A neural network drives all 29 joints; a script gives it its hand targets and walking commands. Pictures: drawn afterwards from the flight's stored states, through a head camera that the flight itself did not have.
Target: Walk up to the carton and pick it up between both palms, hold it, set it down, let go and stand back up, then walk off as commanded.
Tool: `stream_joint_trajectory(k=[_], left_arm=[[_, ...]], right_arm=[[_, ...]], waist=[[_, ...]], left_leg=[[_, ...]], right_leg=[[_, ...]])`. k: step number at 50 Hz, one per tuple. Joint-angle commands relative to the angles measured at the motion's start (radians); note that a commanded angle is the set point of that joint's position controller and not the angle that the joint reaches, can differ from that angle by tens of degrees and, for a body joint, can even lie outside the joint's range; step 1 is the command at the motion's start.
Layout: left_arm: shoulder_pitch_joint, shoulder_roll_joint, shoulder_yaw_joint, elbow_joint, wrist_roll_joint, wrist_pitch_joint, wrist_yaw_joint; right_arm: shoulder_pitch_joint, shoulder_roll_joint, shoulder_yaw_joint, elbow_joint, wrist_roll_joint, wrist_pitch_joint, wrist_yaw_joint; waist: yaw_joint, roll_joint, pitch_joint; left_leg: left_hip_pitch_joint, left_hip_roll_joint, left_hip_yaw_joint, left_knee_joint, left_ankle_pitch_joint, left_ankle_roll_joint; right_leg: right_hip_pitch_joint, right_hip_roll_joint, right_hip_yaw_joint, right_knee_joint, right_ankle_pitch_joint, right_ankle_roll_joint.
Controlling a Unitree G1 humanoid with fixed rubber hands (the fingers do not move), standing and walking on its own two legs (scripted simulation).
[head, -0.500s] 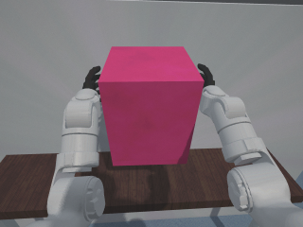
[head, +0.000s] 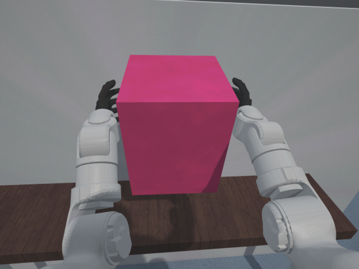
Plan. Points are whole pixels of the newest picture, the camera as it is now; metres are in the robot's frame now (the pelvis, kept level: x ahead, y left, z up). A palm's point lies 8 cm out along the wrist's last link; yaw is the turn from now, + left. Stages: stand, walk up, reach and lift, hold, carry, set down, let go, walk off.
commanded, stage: set down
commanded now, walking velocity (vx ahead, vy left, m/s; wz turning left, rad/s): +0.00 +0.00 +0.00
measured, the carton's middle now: (174, 124) +0.40 +0.01 +0.22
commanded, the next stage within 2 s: none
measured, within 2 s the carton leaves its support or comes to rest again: neither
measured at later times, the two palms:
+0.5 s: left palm (107, 141) +0.37 +0.16 +0.19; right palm (227, 141) +0.39 -0.13 +0.17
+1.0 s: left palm (120, 155) +0.37 +0.13 +0.15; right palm (234, 151) +0.39 -0.16 +0.13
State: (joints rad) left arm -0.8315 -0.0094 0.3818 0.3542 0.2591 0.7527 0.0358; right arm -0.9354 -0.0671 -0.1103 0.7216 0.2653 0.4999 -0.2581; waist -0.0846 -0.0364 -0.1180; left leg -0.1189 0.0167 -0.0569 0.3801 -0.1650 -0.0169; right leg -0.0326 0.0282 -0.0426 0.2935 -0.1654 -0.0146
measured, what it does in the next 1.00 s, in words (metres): stands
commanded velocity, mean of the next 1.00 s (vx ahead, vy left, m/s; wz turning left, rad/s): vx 0.00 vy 0.00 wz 0.00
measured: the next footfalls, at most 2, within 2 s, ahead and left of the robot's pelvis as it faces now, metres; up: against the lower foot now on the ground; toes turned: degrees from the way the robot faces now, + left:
none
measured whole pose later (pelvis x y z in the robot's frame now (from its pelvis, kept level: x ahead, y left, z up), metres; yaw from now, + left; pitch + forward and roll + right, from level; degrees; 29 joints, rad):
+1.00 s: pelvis +0.01 -0.03 +0.00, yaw +1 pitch -5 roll +0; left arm -0.54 -0.10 0.29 0.19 0.29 0.54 0.07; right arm -0.66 -0.04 -0.02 0.67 0.16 0.16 -0.16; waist -0.04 -0.05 0.04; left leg -0.10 0.03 -0.09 0.34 -0.16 -0.05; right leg -0.03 0.05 -0.07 0.32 -0.20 -0.05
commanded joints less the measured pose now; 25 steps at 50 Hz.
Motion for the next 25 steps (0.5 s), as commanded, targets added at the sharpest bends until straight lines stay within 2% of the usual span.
stream_joint_trajectory(k=[1,2,3,4,5,6,7,9,10,11,12,13,14,15,16,17,18,19,20,21,22,23,24,25], left_arm=[[-0.809,-0.573,-0.368,-0.061,-0.073,-0.132,-0.166],[-0.768,-0.581,-0.363,-0.082,-0.055,-0.139,-0.175],[-0.759,-0.567,-0.336,-0.091,-0.043,-0.143,-0.174],[-0.726,-0.579,-0.364,-0.088,-0.024,-0.145,-0.173],[-0.702,-0.568,-0.346,-0.066,-0.024,-0.142,-0.179],[-0.688,-0.556,-0.359,-0.084,-0.021,-0.145,-0.177],[-0.690,-0.546,-0.375,-0.077,-0.021,-0.153,-0.181],[-0.664,-0.572,-0.423,-0.103,-0.043,-0.153,-0.184],[-0.630,-0.575,-0.440,-0.104,-0.043,-0.157,-0.184],[-0.673,-0.597,-0.483,-0.151,-0.070,-0.172,-0.172],[-0.652,-0.621,-0.521,-0.182,-0.093,-0.182,-0.161],[-0.673,-0.630,-0.546,-0.208,-0.116,-0.195,-0.153],[-0.621,-0.630,-0.579,-0.217,-0.138,-0.197,-0.147],[-0.619,-0.646,-0.625,-0.229,-0.148,-0.197,-0.145],[-0.644,-0.634,-0.600,-0.259,-0.137,-0.200,-0.146],[-0.623,-0.638,-0.617,-0.242,-0.149,-0.200,-0.140],[-0.644,-0.661,-0.662,-0.297,-0.167,-0.202,-0.133],[-0.586,-0.625,-0.616,-0.241,-0.141,-0.198,-0.138],[-0.558,-0.625,-0.608,-0.203,-0.133,-0.189,-0.145],[-0.584,-0.625,-0.599,-0.202,-0.120,-0.187,-0.148],[-0.616,-0.603,-0.581,-0.204,-0.118,-0.190,-0.153],[-0.590,-0.630,-0.616,-0.220,-0.139,-0.194,-0.147],[-0.592,-0.625,-0.620,-0.228,-0.141,-0.193,-0.146],[-0.612,-0.637,-0.636,-0.277,-0.145,-0.211,-0.142]], right_arm=[[-0.889,0.608,0.221,-0.221,-0.001,-0.187,0.162],[-0.859,0.600,0.224,-0.211,-0.017,-0.212,0.168],[-0.857,0.598,0.230,-0.220,-0.017,-0.233,0.173],[-0.841,0.597,0.235,-0.181,-0.030,-0.251,0.178],[-0.862,0.558,0.227,-0.221,-0.049,-0.271,0.181],[-0.827,0.570,0.229,-0.199,-0.053,-0.288,0.184],[-0.837,0.560,0.219,-0.199,-0.064,-0.303,0.184],[-0.880,0.553,0.241,-0.287,-0.077,-0.347,0.178],[-0.856,0.566,0.260,-0.302,-0.082,-0.364,0.177],[-0.908,0.571,0.278,-0.358,-0.083,-0.388,0.180],[-0.902,0.568,0.305,-0.382,-0.069,-0.403,0.172],[-0.913,0.581,0.340,-0.447,-0.072,-0.416,0.170],[-0.887,0.569,0.346,-0.444,-0.065,-0.420,0.160],[-0.886,0.572,0.371,-0.464,-0.064,-0.427,0.159],[-0.884,0.591,0.367,-0.471,-0.060,-0.429,0.156],[-0.885,0.575,0.378,-0.496,-0.056,-0.432,0.153],[-0.877,0.565,0.369,-0.496,-0.050,-0.438,0.153],[-0.859,0.542,0.349,-0.474,-0.078,-0.431,0.152],[-0.843,0.530,0.333,-0.456,-0.093,-0.427,0.151],[-0.848,0.562,0.326,-0.439,-0.113,-0.428,0.158],[-0.808,0.556,0.311,-0.406,-0.119,-0.420,0.158],[-0.832,0.552,0.334,-0.462,-0.104,-0.431,0.158],[-0.829,0.544,0.310,-0.469,-0.114,-0.438,0.157],[-0.783,0.572,0.351,-0.462,-0.107,-0.441,0.156]], waist=[[0.010,0.108,-0.300],[0.022,0.112,-0.311],[0.028,0.079,-0.323],[0.034,0.106,-0.276],[0.043,0.084,-0.268],[0.042,0.093,-0.281],[0.024,0.073,-0.270],[0.013,0.078,-0.293],[0.022,0.059,-0.275],[0.031,0.082,-0.327],[0.031,0.081,-0.364],[0.030,0.053,-0.414],[0.020,0.069,-0.398],[0.013,0.080,-0.399],[0.022,0.080,-0.430],[0.013,0.075,-0.408],[-0.003,0.102,-0.466],[0.004,0.070,-0.400],[-0.007,0.067,-0.359],[0.009,0.057,-0.382],[-0.009,0.046,-0.363],[-0.003,0.067,-0.415],[-0.018,0.071,-0.418],[-0.004,0.064,-0.512]], left_leg=[[0.201,-0.042,0.042,-0.045,0.184,-0.028],[0.216,-0.050,0.049,-0.049,0.206,-0.020],[0.225,-0.045,0.052,-0.052,0.220,-0.017],[0.242,-0.045,0.050,-0.045,0.254,-0.023],[0.223,-0.047,0.060,-0.054,0.231,-0.013],[0.243,-0.038,0.059,-0.055,0.229,-0.020],[0.249,-0.037,0.056,-0.055,0.238,-0.018],[0.253,-0.048,0.060,-0.046,0.245,-0.011],[0.248,-0.044,0.063,-0.050,0.275,-0.014],[0.278,-0.038,0.055,-0.038,0.308,-0.021],[0.301,-0.041,0.054,-0.019,0.357,-0.023],[0.318,-0.036,0.052,-0.010,0.382,-0.025],[0.319,-0.041,0.048,-0.001,0.428,-0.032],[0.309,-0.042,0.046,0.008,0.417,-0.035],[0.297,-0.049,0.059,0.015,0.401,-0.025],[0.297,-0.039,0.048,0.003,0.380,-0.030],[0.332,-0.033,0.040,0.016,0.402,-0.038],[0.293,-0.040,0.051,-0.009,0.317,-0.024],[0.278,-0.037,0.051,-0.011,0.291,-0.012],[0.273,-0.043,0.058,-0.024,0.234,-0.006],[0.243,-0.046,0.059,-0.042,0.170,0.004],[0.265,-0.041,0.050,-0.033,0.219,-0.004],[0.257,-0.047,0.053,-0.027,0.218,-0.006],[0.274,-0.044,0.054,-0.006,0.306,-0.014]], right_leg=[[0.023,0.038,-0.039,-0.052,0.086,0.042],[0.038,0.030,-0.035,-0.058,0.108,0.043],[0.059,0.042,-0.051,-0.057,0.111,0.048],[0.051,0.036,-0.056,-0.047,0.131,0.050],[0.063,0.035,-0.058,-0.064,0.105,0.050],[0.062,0.034,-0.066,-0.055,0.102,0.046],[0.061,0.034,-0.070,-0.056,0.116,0.047],[0.071,0.023,-0.072,-0.057,0.136,0.056],[0.073,0.029,-0.077,-0.058,0.166,0.052],[0.058,0.027,-0.078,-0.047,0.176,0.053],[0.070,0.030,-0.080,-0.041,0.233,0.049],[0.081,0.032,-0.082,-0.039,0.240,0.054],[0.082,0.038,-0.088,-0.039,0.285,0.047],[0.088,0.031,-0.075,-0.030,0.306,0.045],[0.095,0.031,-0.071,-0.028,0.305,0.049],[0.093,0.030,-0.074,-0.026,0.292,0.051],[0.065,0.034,-0.081,-0.023,0.273,0.045],[0.057,0.025,-0.075,-0.047,0.213,0.050],[0.057,0.021,-0.072,-0.045,0.200,0.050],[0.056,0.010,-0.065,-0.045,0.169,0.059],[0.047,-0.002,-0.061,-0.048,0.120,0.064],[0.060,0.007,-0.067,-0.030,0.190,0.066],[0.056,0.003,-0.061,-0.031,0.194,0.072],[0.113,0.007,-0.071,-0.008,0.282,0.064]])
